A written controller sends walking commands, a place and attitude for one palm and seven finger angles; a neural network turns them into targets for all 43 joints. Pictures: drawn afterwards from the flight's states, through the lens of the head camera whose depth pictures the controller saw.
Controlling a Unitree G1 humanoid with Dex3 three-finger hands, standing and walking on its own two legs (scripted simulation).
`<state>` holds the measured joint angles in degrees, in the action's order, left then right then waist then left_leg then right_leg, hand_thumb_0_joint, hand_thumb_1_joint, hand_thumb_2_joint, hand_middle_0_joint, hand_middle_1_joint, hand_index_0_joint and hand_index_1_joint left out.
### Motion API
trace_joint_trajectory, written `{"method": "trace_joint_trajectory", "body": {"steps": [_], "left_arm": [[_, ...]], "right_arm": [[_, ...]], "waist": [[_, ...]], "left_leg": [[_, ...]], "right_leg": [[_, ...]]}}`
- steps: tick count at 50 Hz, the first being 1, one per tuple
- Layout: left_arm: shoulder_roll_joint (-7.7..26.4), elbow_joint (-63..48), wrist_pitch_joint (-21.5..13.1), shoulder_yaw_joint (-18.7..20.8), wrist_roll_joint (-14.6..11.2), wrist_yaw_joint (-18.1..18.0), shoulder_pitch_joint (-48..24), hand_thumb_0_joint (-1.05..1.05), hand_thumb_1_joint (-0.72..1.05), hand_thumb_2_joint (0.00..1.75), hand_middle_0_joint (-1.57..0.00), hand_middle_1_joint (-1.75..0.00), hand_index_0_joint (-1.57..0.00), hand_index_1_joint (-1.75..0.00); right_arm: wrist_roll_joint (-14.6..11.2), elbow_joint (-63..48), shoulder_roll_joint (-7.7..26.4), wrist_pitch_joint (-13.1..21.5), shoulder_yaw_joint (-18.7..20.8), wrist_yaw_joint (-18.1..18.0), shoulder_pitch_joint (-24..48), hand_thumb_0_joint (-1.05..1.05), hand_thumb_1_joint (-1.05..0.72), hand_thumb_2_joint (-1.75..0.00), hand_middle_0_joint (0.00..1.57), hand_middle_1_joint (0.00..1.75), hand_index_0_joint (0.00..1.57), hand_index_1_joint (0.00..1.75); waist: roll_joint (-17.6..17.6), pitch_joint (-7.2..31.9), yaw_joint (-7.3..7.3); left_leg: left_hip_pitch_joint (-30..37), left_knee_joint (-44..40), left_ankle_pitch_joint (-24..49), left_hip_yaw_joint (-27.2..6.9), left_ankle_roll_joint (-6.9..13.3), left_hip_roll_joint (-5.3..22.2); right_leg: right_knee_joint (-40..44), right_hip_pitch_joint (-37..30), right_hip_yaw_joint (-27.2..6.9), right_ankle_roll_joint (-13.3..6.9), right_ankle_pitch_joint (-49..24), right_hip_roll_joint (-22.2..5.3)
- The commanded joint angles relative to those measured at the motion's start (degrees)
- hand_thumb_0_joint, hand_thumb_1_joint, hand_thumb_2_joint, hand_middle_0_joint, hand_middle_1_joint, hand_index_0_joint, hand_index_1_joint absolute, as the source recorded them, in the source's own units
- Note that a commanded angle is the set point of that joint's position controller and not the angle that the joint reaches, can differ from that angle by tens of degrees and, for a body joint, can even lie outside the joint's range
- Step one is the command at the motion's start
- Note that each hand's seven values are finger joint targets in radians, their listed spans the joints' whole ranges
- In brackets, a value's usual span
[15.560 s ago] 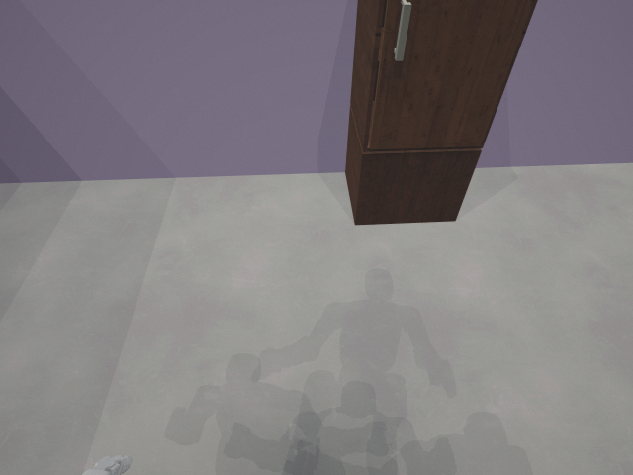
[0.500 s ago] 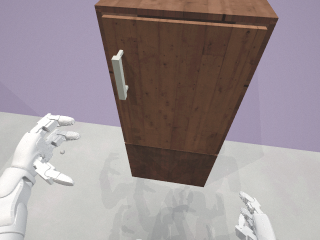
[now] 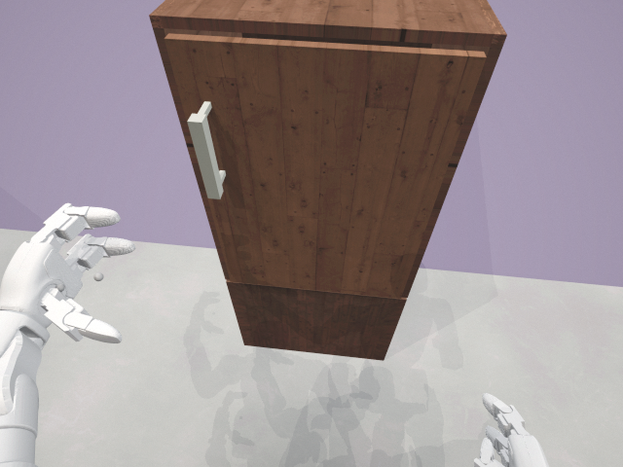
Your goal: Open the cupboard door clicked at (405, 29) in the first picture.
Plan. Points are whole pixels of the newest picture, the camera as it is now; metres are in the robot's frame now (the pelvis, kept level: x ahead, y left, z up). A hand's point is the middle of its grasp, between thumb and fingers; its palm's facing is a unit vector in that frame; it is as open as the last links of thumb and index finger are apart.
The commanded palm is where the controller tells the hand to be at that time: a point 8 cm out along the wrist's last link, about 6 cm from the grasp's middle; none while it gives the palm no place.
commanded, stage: raise the hand with hooked fingers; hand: left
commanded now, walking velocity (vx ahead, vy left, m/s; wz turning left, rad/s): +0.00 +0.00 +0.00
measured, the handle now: (210, 152) +0.55 +0.21 +0.10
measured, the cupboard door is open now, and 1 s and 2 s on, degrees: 0 0 0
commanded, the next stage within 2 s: move the hooked fingers beside the handle in 0.18 s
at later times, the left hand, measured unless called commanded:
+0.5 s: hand (104, 259) +0.32 +0.28 +0.11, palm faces +0.01 -1.00 +0.00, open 14.0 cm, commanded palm +0.29 +0.33 +0.12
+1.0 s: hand (126, 216) +0.39 +0.28 +0.11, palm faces -0.03 -1.00 +0.02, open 14.0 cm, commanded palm +0.37 +0.33 +0.11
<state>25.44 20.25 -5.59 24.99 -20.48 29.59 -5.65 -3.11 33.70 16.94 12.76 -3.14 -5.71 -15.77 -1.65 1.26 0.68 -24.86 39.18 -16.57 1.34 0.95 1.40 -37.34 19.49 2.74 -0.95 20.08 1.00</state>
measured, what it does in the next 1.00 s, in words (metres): stands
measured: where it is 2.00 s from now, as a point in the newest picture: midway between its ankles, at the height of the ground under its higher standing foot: outside the picture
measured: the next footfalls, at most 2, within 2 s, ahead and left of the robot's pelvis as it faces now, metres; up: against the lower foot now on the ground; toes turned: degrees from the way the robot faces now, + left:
none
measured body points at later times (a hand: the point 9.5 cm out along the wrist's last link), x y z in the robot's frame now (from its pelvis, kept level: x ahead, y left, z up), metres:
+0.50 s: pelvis -0.01 +0.00 +0.00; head +0.02 +0.00 +0.45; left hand +0.31 +0.33 +0.12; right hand +0.16 -0.25 -0.08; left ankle +0.04 +0.11 -0.72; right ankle -0.01 -0.11 -0.72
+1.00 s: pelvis +0.00 +0.02 -0.01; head +0.05 +0.03 +0.44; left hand +0.39 +0.34 +0.11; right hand +0.10 -0.25 -0.10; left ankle +0.04 +0.11 -0.72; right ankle -0.01 -0.11 -0.72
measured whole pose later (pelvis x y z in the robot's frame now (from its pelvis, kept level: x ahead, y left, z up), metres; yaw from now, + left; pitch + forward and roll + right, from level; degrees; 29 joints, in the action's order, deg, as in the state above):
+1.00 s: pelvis +0.00 +0.02 -0.01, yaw +0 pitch +8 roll -2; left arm 31.0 47.5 -9.8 24.5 -15.3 29.8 -31.2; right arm -2.8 35.2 17.0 8.1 -3.6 -5.2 -18.8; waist -0.7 2.4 -2.6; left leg -33.6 43.6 -17.9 1.5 2.1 1.0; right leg -40.9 27.8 2.5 0.1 20.9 0.5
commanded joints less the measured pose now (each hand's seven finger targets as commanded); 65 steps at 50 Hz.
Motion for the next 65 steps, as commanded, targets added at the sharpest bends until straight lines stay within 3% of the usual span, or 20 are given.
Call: {"method": "trace_joint_trajectory", "body": {"steps": [1,6,7,13,16,20,28,33,38,40,43,44,46,48,50,53,56,59,62,65], "left_arm": [[16.3,-12.4,-3.9,5.5,-1.2,-0.8,-14.9,0.00,-0.50,0.30,-0.30,-1.20,-0.30,-1.20],[15.1,-11.2,-2.9,3.8,-1.7,0.8,-14.9,0.00,-0.50,0.30,-0.30,-1.20,-0.30,-1.20],[15.8,-10.3,-2.9,4.6,-2.1,0.9,-14.7,0.00,-0.50,0.30,-0.30,-1.20,-0.30,-1.20],[17.4,-11.5,-3.6,6.3,-1.9,0.2,-15.5,0.00,-0.50,0.30,-0.30,-1.20,-0.30,-1.20],[15.2,-9.2,-3.5,3.4,-1.5,-0.1,-20.6,0.00,-0.50,0.30,-0.30,-1.20,-0.30,-1.20],[16.5,-2.8,-3.6,2.7,-0.5,0.2,-27.2,0.00,-0.50,0.30,-0.30,-1.20,-0.30,-1.20],[20.6,1.0,-6.4,4.5,0.6,1.0,-32.4,0.00,-0.50,0.30,-0.30,-1.20,-0.30,-1.20],[21.5,8.0,-5.5,4.9,0.9,1.7,-33.9,0.00,-0.50,0.30,-0.30,-1.20,-0.30,-1.20],[22.6,7.1,-6.2,4.5,1.9,1.2,-38.3,0.00,-0.50,0.30,-0.30,-1.20,-0.30,-1.20],[20.0,5.8,-7.2,2.2,2.1,0.7,-40.9,0.00,-0.50,0.30,-0.30,-1.20,-0.30,-1.20],[22.9,9.9,-7.9,4.7,2.3,0.1,-42.6,0.00,-0.50,0.30,-0.30,-1.20,-0.30,-1.20],[21.4,12.8,-7.6,3.2,2.5,0.2,-43.5,0.00,-0.50,0.30,-0.30,-1.20,-0.30,-1.20],[22.3,15.0,-7.7,2.9,3.4,0.2,-47.6,0.00,-0.50,0.30,-0.30,-1.20,-0.30,-1.20],[24.4,16.1,-8.1,3.8,4.2,0.0,-49.0,0.00,-0.50,0.30,-0.30,-1.20,-0.30,-1.20],[22.9,14.7,-8.8,2.1,4.9,-0.3,-50.5,0.00,-0.50,0.30,-0.30,-1.20,-0.30,-1.20],[23.9,16.1,-9.8,2.8,4.8,-0.5,-52.1,0.00,-0.50,0.30,-0.30,-1.20,-0.30,-1.20],[24.1,22.5,-9.3,3.3,4.8,0.1,-51.1,0.00,-0.50,0.30,-0.30,-1.20,-0.30,-1.20],[24.3,25.9,-8.8,2.5,5.6,0.3,-53.9,0.00,-0.50,0.30,-0.30,-1.20,-0.30,-1.20],[28.3,28.1,-10.0,4.6,6.6,0.0,-57.3,0.00,-0.50,0.30,-0.30,-1.20,-0.30,-1.20],[27.0,24.9,-12.4,3.1,7.2,0.0,-60.7,0.00,-0.50,0.30,-0.30,-1.20,-0.30,-1.20]], "right_arm": [[-0.2,-8.8,6.9,3.1,2.8,-0.7,4.7,0.00,-0.90,-0.90,0.20,0.30,0.20,0.30],[-0.5,-8.4,7.1,3.1,2.8,-1.2,4.7,0.00,-0.90,-0.90,0.20,0.30,0.20,0.30],[-0.4,-8.3,7.2,3.0,2.9,-1.2,4.4,0.00,-0.90,-0.90,0.20,0.30,0.20,0.30],[-0.3,-8.7,6.9,3.0,2.8,-1.0,4.8,0.00,-0.90,-0.90,0.20,0.30,0.20,0.30],[-0.5,-8.0,6.8,2.7,2.5,-1.4,4.6,0.00,-0.90,-0.90,0.20,0.30,0.20,0.30],[-0.6,-6.7,7.4,2.2,2.4,-2.0,3.8,0.00,-0.90,-0.90,0.20,0.30,0.20,0.30],[-0.2,-6.4,7.7,1.3,2.7,-1.3,2.1,0.00,-0.90,-0.90,0.20,0.30,0.20,0.30],[-0.3,-6.7,8.6,0.1,2.8,-0.7,1.0,0.00,-0.90,-0.90,0.20,0.30,0.20,0.30],[-0.2,-7.2,9.0,-0.8,3.4,-0.2,-0.7,0.00,-0.90,-0.90,0.20,0.30,0.20,0.30],[-0.1,-7.1,8.9,-0.9,3.6,-0.1,-1.4,0.00,-0.90,-0.90,0.20,0.30,0.20,0.30],[0.1,-6.0,9.5,-1.6,3.6,-0.2,-2.9,0.00,-0.90,-0.90,0.20,0.30,0.20,0.30],[0.0,-5.5,9.4,-1.9,3.5,-0.2,-3.1,0.00,-0.90,-0.90,0.20,0.30,0.20,0.30],[0.1,-4.9,9.6,-2.3,3.4,-0.3,-3.5,0.00,-0.90,-0.90,0.20,0.30,0.20,0.30],[0.3,-4.6,9.8,-2.7,3.6,-0.2,-4.3,0.00,-0.90,-0.90,0.20,0.30,0.20,0.30],[0.4,-4.9,9.6,-2.9,3.7,0.1,-4.9,0.00,-0.90,-0.90,0.20,0.30,0.20,0.30],[0.7,-4.5,9.8,-3.4,3.8,0.4,-5.9,0.00,-0.90,-0.90,0.20,0.30,0.20,0.30],[0.5,-4.2,10.2,-4.4,3.8,0.6,-6.6,0.00,-0.90,-0.90,0.20,0.30,0.20,0.30],[0.5,-4.1,10.2,-5.2,3.6,0.7,-7.2,0.00,-0.90,-0.90,0.20,0.30,0.20,0.30],[0.8,-3.8,10.6,-6.1,3.8,0.6,-8.3,0.00,-0.90,-0.90,0.20,0.30,0.20,0.30],[1.1,-3.6,10.4,-6.5,4.2,1.0,-9.3,0.00,-0.90,-0.90,0.20,0.30,0.20,0.30]], "waist": [[-5.1,12.7,0.71],[-3.1,11.3,0.02],[-0.1,10.9,0.07],[-2.2,13.5,0.88],[-1.5,10.9,-0.89],[-1.5,9.6,-1.97],[-4.6,19.1,-0.72],[-1.6,14.3,-1.28],[-4.4,17.5,-1.41],[-6.1,19.2,-2.15],[-2.3,18.3,-2.68],[-1.6,16.5,-3.45],[-4.1,15.9,-3.75],[-4.7,18.4,-3.55],[-8.0,21.5,-3.56],[-6.3,23.5,-3.82],[-2.0,20.3,-4.08],[-2.9,19.2,-4.51],[-2.1,19.9,-4.61],[-7.0,25.1,-5.25]], "left_leg": [[10.7,-5.5,7.3,-2.4,1.0,-1.4],[9.8,-4.9,6.9,-2.2,1.1,-1.4],[9.2,-4.6,7.4,-2.2,1.3,-1.3],[9.9,-4.7,8.4,-2.2,1.1,-1.4],[9.6,-5.2,5.7,-2.6,1.0,-1.3],[8.0,-4.8,2.8,-2.7,1.0,-1.3],[9.7,-2.8,9.1,-2.7,0.9,-1.3],[5.5,-3.1,7.1,-2.7,1.0,-1.1],[7.3,-3.0,7.6,-3.2,0.7,-0.9],[10.2,-2.8,8.2,-3.8,0.5,-0.6],[8.2,-2.5,7.5,-4.2,0.7,-0.5],[7.2,-2.6,6.4,-4.0,0.9,-0.5],[6.3,-2.8,4.0,-4.3,0.7,-0.5],[7.2,-2.1,5.9,-4.4,0.7,-0.4],[10.8,-1.8,8.8,-5.1,0.2,-0.2],[11.2,-0.7,11.7,-5.0,0.2,0.1],[7.0,-0.8,10.0,-4.6,0.5,0.1],[5.6,-0.3,10.0,-4.2,0.7,-0.1],[3.5,0.7,10.1,-3.9,1.0,-0.2],[9.1,1.7,13.6,-4.4,0.4,0.2]], "right_leg": [[6.4,1.3,-1.6,-0.3,-10.5,0.6],[7.0,2.1,-2.3,0.2,-10.8,0.6],[7.1,1.7,-2.7,0.4,-11.4,0.6],[6.2,0.8,-2.3,0.1,-12.3,0.5],[6.7,3.7,-1.6,0.2,-9.4,0.8],[7.2,5.5,-2.6,0.2,-5.7,0.4],[4.3,2.2,-2.6,-0.5,-12.8,0.5],[3.8,4.8,-2.0,-0.4,-11.4,0.7],[2.7,6.1,-1.3,-0.8,-10.7,1.1],[2.3,8.0,-0.8,-0.9,-10.5,1.4],[2.3,8.3,-0.8,-0.8,-10.1,1.6],[2.5,9.3,-0.8,-0.6,-9.5,1.5],[2.3,10.8,-0.8,-0.7,-6.9,1.3],[1.9,10.3,-1.0,-0.9,-8.3,1.3],[1.0,11.6,-0.4,-1.1,-9.6,1.4],[0.5,11.3,-0.4,-1.0,-11.9,1.8],[0.4,11.3,-0.2,-0.8,-11.7,1.8],[0.0,12.2,-0.3,-0.8,-12.0,1.7],[-0.5,11.7,-0.9,-0.8,-12.3,1.7],[-1.3,13.8,-0.8,-0.7,-13.5,1.9]]}}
